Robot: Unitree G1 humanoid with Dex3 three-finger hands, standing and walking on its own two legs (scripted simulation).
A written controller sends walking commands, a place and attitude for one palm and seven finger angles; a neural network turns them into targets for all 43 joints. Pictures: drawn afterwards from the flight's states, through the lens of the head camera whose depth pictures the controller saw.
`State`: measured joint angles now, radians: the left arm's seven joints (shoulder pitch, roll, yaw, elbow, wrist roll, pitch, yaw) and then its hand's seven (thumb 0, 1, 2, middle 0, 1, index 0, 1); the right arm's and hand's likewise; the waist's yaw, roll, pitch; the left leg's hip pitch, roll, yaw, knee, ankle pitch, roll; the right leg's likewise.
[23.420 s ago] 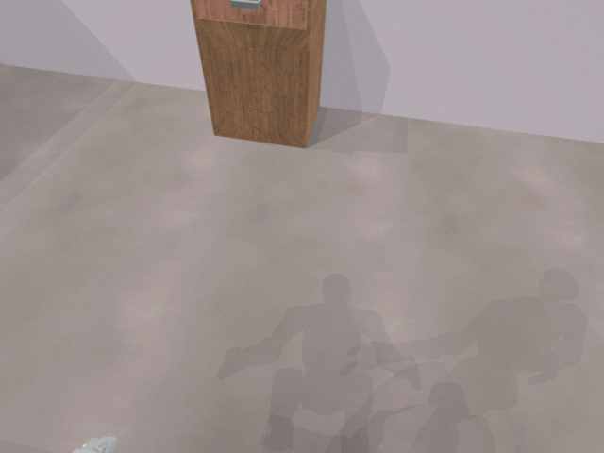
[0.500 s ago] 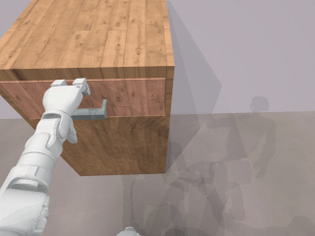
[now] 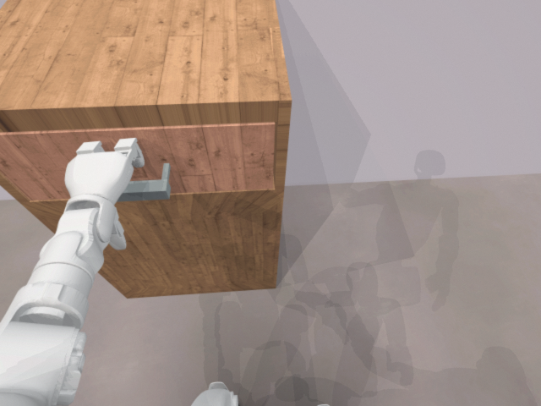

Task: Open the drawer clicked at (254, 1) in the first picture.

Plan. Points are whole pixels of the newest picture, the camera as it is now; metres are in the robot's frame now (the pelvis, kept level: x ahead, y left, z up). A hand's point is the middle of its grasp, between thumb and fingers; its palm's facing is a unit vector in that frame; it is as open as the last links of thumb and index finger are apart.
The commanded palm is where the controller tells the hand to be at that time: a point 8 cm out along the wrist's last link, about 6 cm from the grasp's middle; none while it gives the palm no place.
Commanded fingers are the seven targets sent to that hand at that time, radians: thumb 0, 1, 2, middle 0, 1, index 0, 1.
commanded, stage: lower the fingers behind the handle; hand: left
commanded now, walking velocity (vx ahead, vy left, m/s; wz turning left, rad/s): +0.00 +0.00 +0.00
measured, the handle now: (137, 180) +0.49 +0.24 +0.00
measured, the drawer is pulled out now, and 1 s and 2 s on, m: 0.00 0.00 0.00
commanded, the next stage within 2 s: lift the fingers back up to retry in 1.12 s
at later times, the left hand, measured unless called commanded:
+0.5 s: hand (127, 197) +0.45 +0.24 +0.01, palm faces -0.03 -0.01 -1.00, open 13.8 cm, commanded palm +0.42 +0.24 +0.05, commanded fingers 0.00 -0.50 0.30 -0.30 -1.20 -0.30 -1.20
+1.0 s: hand (128, 200) +0.44 +0.24 +0.00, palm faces -0.02 +0.00 -1.00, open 13.8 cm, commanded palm +0.42 +0.23 +0.03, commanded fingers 0.00 -0.50 0.30 -0.30 -1.20 -0.30 -1.20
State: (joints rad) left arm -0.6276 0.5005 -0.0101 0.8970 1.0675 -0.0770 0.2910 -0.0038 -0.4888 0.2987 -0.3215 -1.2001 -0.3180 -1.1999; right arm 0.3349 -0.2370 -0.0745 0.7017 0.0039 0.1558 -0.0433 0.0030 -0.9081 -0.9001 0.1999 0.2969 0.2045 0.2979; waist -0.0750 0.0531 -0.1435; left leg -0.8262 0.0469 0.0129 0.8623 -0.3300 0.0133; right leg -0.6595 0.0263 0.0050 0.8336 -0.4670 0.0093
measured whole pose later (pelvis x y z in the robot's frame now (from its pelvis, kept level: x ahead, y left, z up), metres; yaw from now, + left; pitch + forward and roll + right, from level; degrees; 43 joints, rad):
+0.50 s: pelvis -0.01 +0.00 -0.01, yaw -1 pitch +19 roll -3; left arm -0.68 0.47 -0.02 0.97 1.10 -0.04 0.36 0.00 -0.49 0.30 -0.30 -1.22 -0.33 -1.22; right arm 0.32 -0.23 -0.06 0.69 0.00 0.16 -0.04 0.00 -0.91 -0.90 0.20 0.30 0.20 0.30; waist -0.09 0.05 -0.17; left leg -0.91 0.05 0.01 0.92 -0.35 0.02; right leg -0.75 0.03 0.01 0.90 -0.48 0.01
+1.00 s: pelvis -0.02 +0.00 -0.02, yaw -1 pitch +20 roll -3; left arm -0.71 0.49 -0.04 0.99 1.10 -0.03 0.36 0.00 -0.49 0.30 -0.23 -1.25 -0.32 -1.21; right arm 0.34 -0.23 -0.05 0.67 0.00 0.16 -0.04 0.00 -0.91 -0.90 0.20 0.30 0.20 0.30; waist -0.09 0.05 -0.18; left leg -0.98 0.06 0.01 0.97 -0.35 0.02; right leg -0.81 0.04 0.00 0.96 -0.49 0.01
